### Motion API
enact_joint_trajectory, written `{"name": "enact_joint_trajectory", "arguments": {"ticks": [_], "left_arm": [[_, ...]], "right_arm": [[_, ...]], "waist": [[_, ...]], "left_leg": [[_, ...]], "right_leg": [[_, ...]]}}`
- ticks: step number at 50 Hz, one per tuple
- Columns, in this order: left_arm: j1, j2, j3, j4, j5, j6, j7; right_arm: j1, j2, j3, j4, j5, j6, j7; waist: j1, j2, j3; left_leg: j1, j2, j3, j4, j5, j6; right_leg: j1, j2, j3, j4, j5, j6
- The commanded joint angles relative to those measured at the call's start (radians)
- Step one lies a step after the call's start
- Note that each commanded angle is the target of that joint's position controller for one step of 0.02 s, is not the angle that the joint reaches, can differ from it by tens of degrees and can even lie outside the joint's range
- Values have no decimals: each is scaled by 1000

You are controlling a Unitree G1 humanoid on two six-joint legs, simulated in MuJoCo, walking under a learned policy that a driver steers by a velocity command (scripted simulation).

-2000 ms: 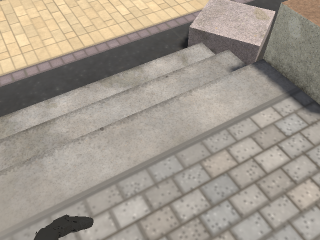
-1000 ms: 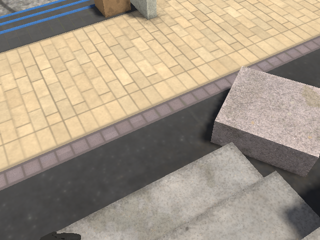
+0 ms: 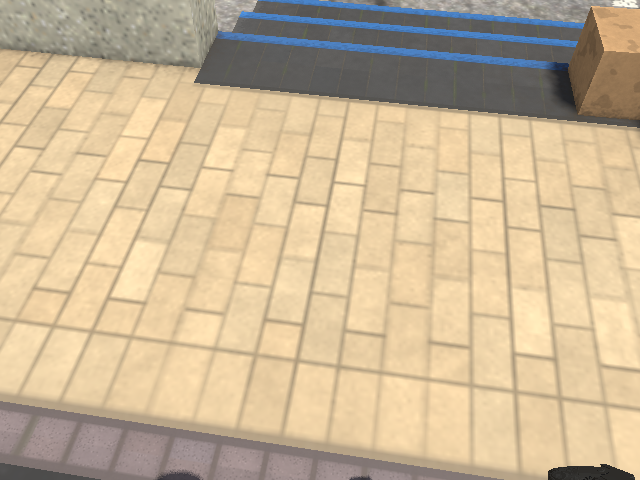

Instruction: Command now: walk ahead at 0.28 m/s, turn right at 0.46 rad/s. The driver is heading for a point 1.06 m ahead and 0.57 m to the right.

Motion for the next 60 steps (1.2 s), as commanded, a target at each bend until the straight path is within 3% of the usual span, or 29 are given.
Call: {"name": "enact_joint_trajectory", "arguments": {"ticks": [1,2,3,5,6,8,9,12,16,18,19,20,21,23,25,29,34,39,42,43,44,45,46,47,49,54,55,57,60], "left_arm": [[-27,63,12,-93,-39,38,13],[28,56,0,-142,-84,49,39],[-28,85,-3,-168,-58,49,47],[-187,76,5,-214,-7,57,35],[-227,81,12,-234,26,60,17],[-279,39,4,-284,31,91,10],[-338,53,5,-311,21,101,0],[-331,22,5,-299,-4,94,-49],[-405,36,10,-344,6,100,-67],[-305,85,30,-328,23,74,-57],[-291,175,50,-331,26,57,-42],[-300,337,85,-380,3,71,-42],[-259,326,91,-392,-28,85,-38],[-395,239,62,-393,-4,109,-17],[-479,183,46,-415,-11,116,-13],[-450,229,65,-422,-6,100,-35],[-413,245,77,-436,-3,110,-33],[-398,253,85,-439,8,111,-45],[-438,242,81,-444,6,106,-55],[-457,230,77,-445,-4,101,-53],[-417,191,68,-434,-13,93,-46],[-396,139,59,-460,-37,88,-38],[-406,233,81,-442,12,80,-29],[-419,266,91,-434,23,82,-36],[-352,210,72,-405,19,101,-61],[-400,132,22,-388,-2,113,-49],[-408,123,11,-385,3,118,-44],[-471,138,5,-400,-4,120,-26],[-469,154,2,-405,-20,103,0]], "right_arm": [[352,-131,-25,81,-40,-10,-7],[459,-173,-47,81,-23,-11,-2],[463,-140,-46,43,6,2,-5],[428,-88,-31,21,-3,17,-35],[398,-96,-29,20,11,18,-57],[315,-111,-46,15,3,17,-77],[257,-90,-42,9,8,12,-79],[131,-38,-32,-24,29,6,-79],[214,-97,-66,-22,48,24,-50],[249,-117,-72,-34,46,43,-44],[320,-92,-66,-46,32,52,-34],[392,-41,-48,-124,15,77,-27],[285,-68,-42,-144,-19,97,-31],[199,-78,-42,-163,3,104,-55],[251,-104,-47,-146,-11,122,-66],[229,-76,-40,-166,-2,137,-54],[135,-79,-39,-206,7,130,-54],[113,-94,-40,-208,22,107,-53],[189,-99,-41,-193,36,100,-69],[245,-113,-47,-180,36,96,-82],[255,-179,-66,-182,33,94,-97],[240,-295,-86,-217,17,96,-97],[119,-265,-77,-235,-3,99,-90],[93,-178,-55,-243,-1,101,-83],[75,-122,-39,-236,9,97,-65],[190,-90,-27,-180,17,78,-42],[183,-97,-27,-168,21,79,-39],[230,-184,-64,-154,20,95,-25],[284,-223,-93,-136,24,111,-4]], "waist": [[-159,72,-123],[-174,114,-378],[-212,1,-450],[-215,-85,-331],[-172,-72,-234],[-104,45,-126],[-76,49,-42],[-22,82,-64],[-61,50,-92],[-12,-27,-170],[-24,-215,-198],[-88,-350,-334],[-10,-165,-378],[-72,-145,-131],[-132,-189,-85],[-126,-119,-144],[-84,-175,-126],[-70,-213,-126],[-114,-251,-116],[-153,-243,-107],[-146,-141,-120],[-139,106,-167],[-113,55,-77],[-94,3,-63],[-63,25,-73],[-120,66,-81],[-110,101,-81],[-152,169,-62],[-148,153,-85]], "left_leg": [[701,213,-81,12,706,60],[1070,477,-230,317,985,150],[1039,495,-248,306,827,160],[799,431,-177,200,502,170],[595,412,-135,110,310,173],[373,460,-142,37,133,208],[189,399,-77,-43,6,189],[27,229,183,-14,-109,79],[127,280,233,154,-90,44],[121,259,259,469,-110,9],[-57,166,275,752,-735,-46],[-309,-22,153,1076,-1270,-98],[-372,1,-24,1068,-1176,-98],[-384,35,-47,944,-978,-84],[-236,41,-36,811,-862,-79],[-159,-5,-56,671,-813,-80],[-197,-51,-106,514,-778,-80],[-83,-109,-118,345,-805,-46],[130,-149,-104,137,-822,-12],[266,-133,-96,-16,-766,-3],[402,-5,-193,-134,-810,18],[449,312,-521,-238,-1012,112],[282,364,-553,-269,-929,169],[190,309,-422,-215,-796,174],[143,170,-249,-141,-583,143],[265,130,-217,-83,-363,154],[280,109,-223,-83,-380,142],[287,88,-273,-55,-331,145],[333,120,-378,2,-126,158]], "right_leg": [[-454,45,46,495,-34,-88],[-719,-1,23,808,-157,-72],[-804,-56,27,867,-63,-77],[-857,-73,-8,851,100,-51],[-815,-104,12,680,275,-44],[-782,-161,46,529,373,17],[-680,-178,43,330,461,32],[-321,-116,-35,-143,782,-8],[-197,-46,-150,-306,689,-67],[-19,7,-126,-433,668,-132],[129,-138,115,-519,1054,-184],[293,-451,653,-523,1385,-391],[277,-440,719,-652,1094,-408],[37,-325,534,-714,723,-329],[-149,-209,391,-734,710,-244],[-160,-156,403,-727,680,-212],[-109,-142,554,-770,370,-194],[-99,-118,637,-755,384,-170],[-198,-77,668,-759,413,-119],[-282,-33,647,-753,349,-65],[-387,49,563,-652,224,-1],[-503,187,297,-330,198,47],[-554,140,170,-117,279,54],[-467,67,155,-20,350,49],[-389,85,165,130,433,28],[-356,83,181,-69,391,46],[-312,44,115,-192,386,52],[-247,44,5,-327,319,56],[-206,60,21,-457,364,33]]}}
Velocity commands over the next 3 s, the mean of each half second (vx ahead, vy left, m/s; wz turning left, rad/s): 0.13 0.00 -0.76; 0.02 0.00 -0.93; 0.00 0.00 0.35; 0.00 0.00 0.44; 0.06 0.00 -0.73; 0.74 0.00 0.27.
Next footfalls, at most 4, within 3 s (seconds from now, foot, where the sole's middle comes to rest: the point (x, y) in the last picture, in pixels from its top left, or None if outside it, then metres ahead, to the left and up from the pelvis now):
0.38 right None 0.29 -0.16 -0.82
0.88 left None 0.37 0.00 -0.82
1.28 right None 0.19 -0.09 -0.82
1.66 left None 0.36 0.07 -0.82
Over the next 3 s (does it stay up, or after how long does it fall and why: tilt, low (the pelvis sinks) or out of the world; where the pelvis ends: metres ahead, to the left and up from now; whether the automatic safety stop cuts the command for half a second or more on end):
stays up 0.57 -0.19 -0.07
